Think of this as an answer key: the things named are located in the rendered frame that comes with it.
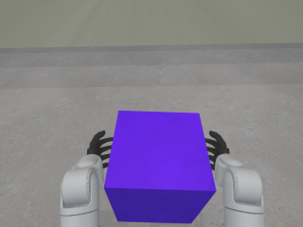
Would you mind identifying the robot right forearm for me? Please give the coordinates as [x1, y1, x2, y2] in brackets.
[214, 153, 265, 227]

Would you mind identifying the robot left forearm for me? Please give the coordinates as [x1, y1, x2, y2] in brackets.
[60, 154, 104, 227]

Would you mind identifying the left robot hand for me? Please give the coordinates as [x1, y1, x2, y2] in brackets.
[86, 131, 114, 168]

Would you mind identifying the carton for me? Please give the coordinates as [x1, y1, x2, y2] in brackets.
[103, 111, 217, 224]

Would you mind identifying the right robot hand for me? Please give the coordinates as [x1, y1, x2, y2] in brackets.
[205, 131, 230, 170]

